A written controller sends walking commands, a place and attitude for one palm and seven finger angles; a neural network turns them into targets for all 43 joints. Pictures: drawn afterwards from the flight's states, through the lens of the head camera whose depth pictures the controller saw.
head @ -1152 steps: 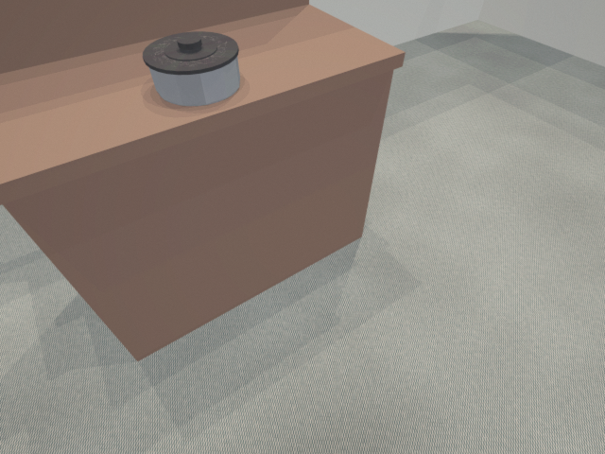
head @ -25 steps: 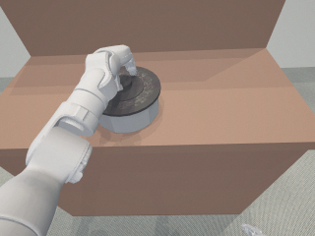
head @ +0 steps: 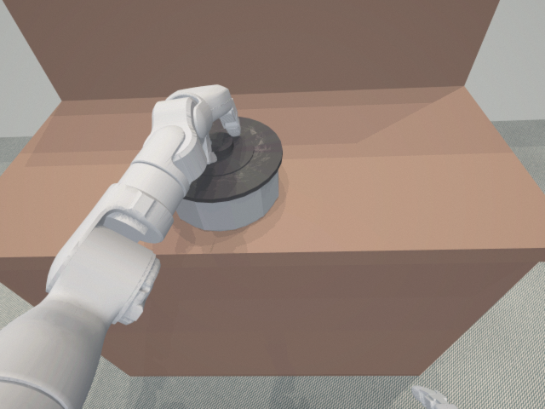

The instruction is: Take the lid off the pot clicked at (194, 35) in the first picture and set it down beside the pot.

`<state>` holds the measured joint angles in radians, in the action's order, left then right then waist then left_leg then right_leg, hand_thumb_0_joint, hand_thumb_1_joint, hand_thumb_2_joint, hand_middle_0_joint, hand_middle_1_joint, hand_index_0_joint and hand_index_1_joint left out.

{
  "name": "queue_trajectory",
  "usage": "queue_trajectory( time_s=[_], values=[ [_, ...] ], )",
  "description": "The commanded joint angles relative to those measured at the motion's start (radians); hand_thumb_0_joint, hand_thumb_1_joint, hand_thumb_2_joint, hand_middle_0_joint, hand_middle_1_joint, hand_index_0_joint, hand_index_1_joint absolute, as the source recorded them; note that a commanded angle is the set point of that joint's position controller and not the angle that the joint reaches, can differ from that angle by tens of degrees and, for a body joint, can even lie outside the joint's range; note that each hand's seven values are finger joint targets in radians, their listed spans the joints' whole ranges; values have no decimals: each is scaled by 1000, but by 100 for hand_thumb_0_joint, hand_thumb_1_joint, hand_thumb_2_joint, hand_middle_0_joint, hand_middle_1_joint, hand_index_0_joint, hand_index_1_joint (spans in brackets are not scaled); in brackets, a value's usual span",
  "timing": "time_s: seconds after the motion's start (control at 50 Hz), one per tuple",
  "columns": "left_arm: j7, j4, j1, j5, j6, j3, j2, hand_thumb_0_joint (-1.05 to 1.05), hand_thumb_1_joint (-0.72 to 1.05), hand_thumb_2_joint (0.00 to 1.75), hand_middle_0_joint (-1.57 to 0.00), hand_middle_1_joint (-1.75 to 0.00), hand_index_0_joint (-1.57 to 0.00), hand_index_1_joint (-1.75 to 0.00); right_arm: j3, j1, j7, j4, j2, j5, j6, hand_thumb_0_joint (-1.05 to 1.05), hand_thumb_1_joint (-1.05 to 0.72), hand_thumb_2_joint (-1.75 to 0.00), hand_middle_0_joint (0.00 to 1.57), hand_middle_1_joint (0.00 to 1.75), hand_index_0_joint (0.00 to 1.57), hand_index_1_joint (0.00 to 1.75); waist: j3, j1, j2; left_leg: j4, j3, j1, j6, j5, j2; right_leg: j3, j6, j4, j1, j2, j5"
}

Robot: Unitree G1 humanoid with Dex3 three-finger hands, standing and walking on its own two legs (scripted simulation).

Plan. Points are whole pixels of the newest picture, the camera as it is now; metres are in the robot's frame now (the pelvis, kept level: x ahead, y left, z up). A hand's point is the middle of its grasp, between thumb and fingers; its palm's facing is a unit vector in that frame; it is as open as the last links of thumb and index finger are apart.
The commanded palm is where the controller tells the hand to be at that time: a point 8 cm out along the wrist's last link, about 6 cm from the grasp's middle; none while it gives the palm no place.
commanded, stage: lower the open fingers around the knob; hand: left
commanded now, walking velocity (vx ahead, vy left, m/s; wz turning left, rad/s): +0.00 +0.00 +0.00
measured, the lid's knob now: (217, 144) +0.48 +0.09 +0.15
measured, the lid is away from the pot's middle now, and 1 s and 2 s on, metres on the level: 0.00 0.00 0.00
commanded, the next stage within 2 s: close the fingers and squeeze the knob in 0.08 s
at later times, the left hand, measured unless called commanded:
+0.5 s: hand (211, 147) +0.45 +0.09 +0.17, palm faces -0.35 -0.09 -0.93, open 9.9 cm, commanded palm +0.44 +0.10 +0.23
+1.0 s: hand (212, 149) +0.44 +0.09 +0.17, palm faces -0.33 -0.07 -0.94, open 8.0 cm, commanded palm +0.43 +0.09 +0.23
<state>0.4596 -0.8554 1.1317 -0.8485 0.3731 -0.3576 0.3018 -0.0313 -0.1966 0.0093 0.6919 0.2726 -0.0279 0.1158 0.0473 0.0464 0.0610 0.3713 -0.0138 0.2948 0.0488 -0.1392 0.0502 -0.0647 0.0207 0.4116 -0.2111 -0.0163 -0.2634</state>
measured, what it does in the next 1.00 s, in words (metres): stands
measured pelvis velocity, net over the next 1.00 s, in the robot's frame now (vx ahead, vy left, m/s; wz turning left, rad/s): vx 0.00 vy -0.01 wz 0.00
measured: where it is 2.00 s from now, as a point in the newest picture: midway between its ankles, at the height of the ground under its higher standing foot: outside the picture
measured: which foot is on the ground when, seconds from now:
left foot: down 0.00-1.00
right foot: down 0.00-1.00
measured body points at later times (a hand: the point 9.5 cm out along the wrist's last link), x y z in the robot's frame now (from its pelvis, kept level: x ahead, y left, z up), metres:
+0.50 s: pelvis +0.00 +0.00 +0.00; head +0.01 -0.03 +0.45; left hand +0.46 +0.10 +0.22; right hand +0.13 -0.25 -0.13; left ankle +0.03 +0.09 -0.74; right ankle -0.03 -0.14 -0.74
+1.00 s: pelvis +0.00 -0.01 +0.00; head +0.01 -0.04 +0.45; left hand +0.46 +0.09 +0.22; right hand +0.14 -0.25 -0.13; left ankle +0.03 +0.09 -0.74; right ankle -0.03 -0.14 -0.74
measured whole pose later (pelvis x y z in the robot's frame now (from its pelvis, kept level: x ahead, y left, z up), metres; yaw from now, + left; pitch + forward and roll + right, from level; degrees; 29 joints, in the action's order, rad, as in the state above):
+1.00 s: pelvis +0.00 -0.01 +0.00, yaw +0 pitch +3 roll +1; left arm 0.46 -0.75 1.05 -0.84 0.39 -0.38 0.31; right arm -0.02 -0.18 0.02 0.70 0.28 -0.02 0.10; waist 0.05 0.03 0.07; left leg 0.37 -0.01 0.27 0.04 -0.14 0.04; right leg -0.06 0.01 0.42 -0.19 -0.01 -0.27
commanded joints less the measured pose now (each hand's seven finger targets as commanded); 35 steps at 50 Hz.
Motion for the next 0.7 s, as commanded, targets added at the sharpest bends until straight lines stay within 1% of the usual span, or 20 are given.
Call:
queue_trajectory(
  time_s=[0.0,0.04,0.06,0.08,0.1,0.12,0.16,0.18,0.2,0.22,0.24,0.28,0.36,0.4,0.46,0.48,0.52,0.54,0.6,0.68],
  values=[
    [-22,143,486,-26,-2,90,192,0,-40,165,-85,-8,-85,-8,45,63,-10,-124,125,4,-41,0,-90,-90,20,30,20,30,345,-5,-152,13,-7,-307,26,214,40,83,-49,-46,-41,93,305],
    [-21,129,458,-21,-5,109,214,0,-40,165,-85,-8,-85,-8,45,50,-11,-124,132,6,-36,0,-90,-90,20,30,20,30,354,-9,-161,18,-8,-291,26,222,40,82,-48,-46,-21,88,328],
    [-17,170,504,-22,-6,69,182,0,-40,165,-85,-8,-85,-8,42,70,-8,-132,123,3,-38,0,-90,-90,20,30,20,30,359,-1,-139,13,-12,-304,27,216,43,79,-47,-45,-25,88,325],
    [-17,165,487,-19,-5,76,181,0,-40,165,-85,-8,-85,-8,41,78,-9,-132,122,3,-39,0,-90,-90,20,30,20,30,347,-6,-144,15,-9,-298,25,216,42,82,-48,-42,-30,91,318],
    [-15,138,473,-19,-1,38,136,0,-40,165,-85,-8,-85,-8,41,78,-10,-129,119,1,-38,0,-90,-90,20,30,20,30,319,3,-146,9,-12,-295,26,196,41,85,-47,-49,-51,91,294],
    [-15,142,474,-16,2,47,144,0,-40,165,-85,-8,-85,-8,41,75,-8,-124,121,-2,-37,0,-90,-90,20,30,20,30,304,1,-143,4,-11,-292,22,191,40,88,-49,-52,-57,94,286],
    [-18,199,499,-18,-7,78,188,0,-40,165,-85,-8,-85,-8,44,76,-5,-131,126,2,-37,0,-90,-90,20,30,20,30,349,-3,-126,11,-8,-313,23,212,40,84,-50,-47,-37,91,308],
    [-20,206,500,-19,-7,77,184,0,-16,106,-58,-51,-58,-51,42,81,-6,-134,121,4,-42,0,-90,-90,20,30,20,30,365,-8,-120,17,-6,-320,25,235,43,82,-52,-40,-28,93,329],
    [-20,181,471,-19,-2,88,191,0,-16,107,-57,-54,-57,-54,41,82,-7,-134,120,6,-44,0,-90,-90,20,30,20,30,357,-11,-143,13,-5,-309,24,222,42,84,-50,-42,-24,93,317],
    [-13,162,448,-13,3,63,160,0,-15,107,-57,-57,-57,-57,39,87,-9,-134,118,2,-43,0,-90,-90,20,30,20,30,327,-8,-151,13,-10,-298,26,218,42,85,-49,-45,-33,91,317],
    [-13,191,456,-6,-4,68,168,0,-14,107,-56,-60,-56,-60,45,68,-6,-132,127,3,-39,0,-90,-90,20,30,20,30,342,-5,-142,15,-9,-303,25,222,41,85,-49,-48,-26,90,328],
    [-13,196,491,-11,-2,28,126,0,-12,107,-56,-65,-56,-65,41,90,-6,-131,118,0,-42,0,-90,-90,20,30,20,30,317,3,-132,13,-7,-313,24,213,42,86,-50,-49,-56,95,305],
    [-22,213,507,-17,-4,71,177,0,-8,107,-55,-73,-55,-73,42,82,-5,-124,122,7,-49,0,-90,-90,20,30,20,30,360,-3,-110,20,1,-336,23,234,42,85,-54,-43,-44,95,323],
    [-19,170,517,-13,3,52,154,0,-6,107,-56,-76,-56,-76,37,83,-10,-114,118,2,-47,0,-90,-90,20,30,20,30,308,2,-147,1,-4,-302,22,184,42,89,-50,-53,-55,95,287],
    [-24,210,517,-15,-8,86,195,0,-2,106,-56,-81,-56,-81,41,84,-10,-120,121,7,-52,0,-90,-90,20,30,20,30,384,-10,-134,16,-3,-332,24,233,42,81,-51,-39,-17,90,337],
    [-19,185,506,-15,-5,46,146,0,-1,106,-56,-82,-56,-82,38,94,-10,-123,114,5,-52,0,-90,-90,20,30,20,30,367,-6,-144,15,-3,-323,24,229,44,84,-50,-39,-29,92,331],
    [-19,200,488,-17,-4,28,122,0,1,105,-57,-85,-57,-85,40,97,-6,-123,114,3,-54,0,-90,-90,20,30,20,30,363,-5,-124,14,-2,-335,21,231,40,86,-52,-39,-42,93,316],
    [-19,222,495,-8,-9,42,131,0,2,104,-57,-86,-57,-86,46,80,-5,-122,120,7,-52,0,-90,-90,20,30,20,30,377,-6,-128,20,-1,-338,23,236,41,88,-52,-43,-32,92,332],
    [-19,163,515,-15,2,71,175,0,6,103,-58,-90,-58,-90,36,91,-14,-110,118,5,-49,0,-90,-90,20,30,20,30,324,-4,-172,7,-8,-299,26,196,46,83,-47,-49,-35,92,318],
    [-19,204,523,-9,-10,80,185,0,11,100,-60,-94,-60,-94,39,94,-16,-117,114,8,-57,0,-90,-90,20,30,20,30,370,-11,-141,15,-9,-327,28,225,45,77,-47,-38,-16,87,351]
  ],
)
